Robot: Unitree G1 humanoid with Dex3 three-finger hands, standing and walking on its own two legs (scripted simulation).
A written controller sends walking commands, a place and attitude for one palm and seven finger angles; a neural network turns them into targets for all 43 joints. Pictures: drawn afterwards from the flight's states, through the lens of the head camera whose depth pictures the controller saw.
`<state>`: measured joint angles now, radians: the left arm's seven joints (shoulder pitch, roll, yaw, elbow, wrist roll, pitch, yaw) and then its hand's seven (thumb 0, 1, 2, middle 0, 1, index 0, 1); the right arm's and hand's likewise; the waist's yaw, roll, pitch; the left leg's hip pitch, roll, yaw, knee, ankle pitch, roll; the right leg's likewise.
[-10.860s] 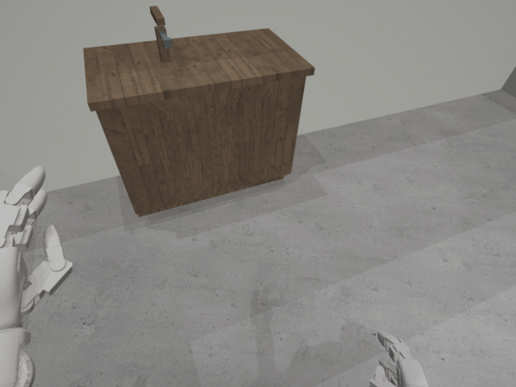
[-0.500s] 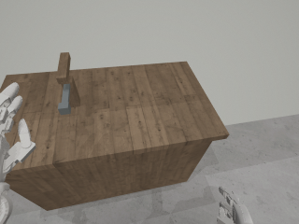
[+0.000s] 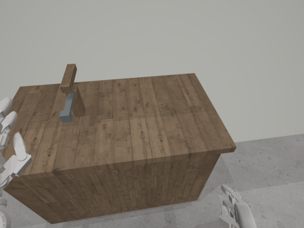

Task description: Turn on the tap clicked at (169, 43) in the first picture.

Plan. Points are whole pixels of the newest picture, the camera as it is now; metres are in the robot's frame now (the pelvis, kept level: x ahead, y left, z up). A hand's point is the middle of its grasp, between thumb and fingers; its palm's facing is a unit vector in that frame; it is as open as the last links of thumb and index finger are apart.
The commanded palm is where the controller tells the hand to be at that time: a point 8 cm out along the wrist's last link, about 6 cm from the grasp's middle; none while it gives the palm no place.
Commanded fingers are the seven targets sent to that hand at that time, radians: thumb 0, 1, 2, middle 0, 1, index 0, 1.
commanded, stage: turn the palm inward beside the body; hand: left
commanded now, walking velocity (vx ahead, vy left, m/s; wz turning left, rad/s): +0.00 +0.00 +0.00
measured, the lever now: (66, 116) +0.39 +0.32 +0.07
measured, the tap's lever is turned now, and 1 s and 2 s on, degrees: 0 0 0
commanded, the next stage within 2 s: reach beside the lever's end, fingers flat in 1.74 s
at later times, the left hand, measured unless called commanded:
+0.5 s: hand (56, 158) +0.20 +0.22 +0.16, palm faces +0.41 -0.88 -0.25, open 7.4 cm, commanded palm +0.15 +0.27 +0.17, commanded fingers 0.00 0.90 0.90 -0.20 -0.30 -0.20 -0.30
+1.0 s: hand (51, 166) +0.19 +0.24 +0.14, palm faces +0.44 -0.88 -0.15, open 7.4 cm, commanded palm +0.14 +0.28 +0.15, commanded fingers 0.00 0.90 0.90 -0.20 -0.30 -0.20 -0.30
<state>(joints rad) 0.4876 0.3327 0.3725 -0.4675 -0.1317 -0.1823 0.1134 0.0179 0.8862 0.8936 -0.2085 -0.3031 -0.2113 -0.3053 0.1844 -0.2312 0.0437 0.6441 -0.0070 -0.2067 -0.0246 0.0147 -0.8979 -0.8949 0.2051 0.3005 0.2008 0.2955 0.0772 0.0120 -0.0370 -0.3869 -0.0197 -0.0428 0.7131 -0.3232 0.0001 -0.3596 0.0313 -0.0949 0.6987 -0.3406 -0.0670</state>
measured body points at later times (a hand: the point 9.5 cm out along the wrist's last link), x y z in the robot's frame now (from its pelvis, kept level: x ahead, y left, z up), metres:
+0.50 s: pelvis +0.02 -0.03 +0.00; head +0.01 -0.05 +0.45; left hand +0.17 +0.27 +0.17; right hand +0.20 -0.26 -0.08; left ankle +0.03 +0.12 -0.72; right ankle +0.02 -0.07 -0.72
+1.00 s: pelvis +0.01 +0.00 +0.00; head -0.01 -0.01 +0.45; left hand +0.16 +0.28 +0.15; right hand +0.21 -0.21 -0.06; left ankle +0.03 +0.12 -0.72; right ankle +0.02 -0.07 -0.72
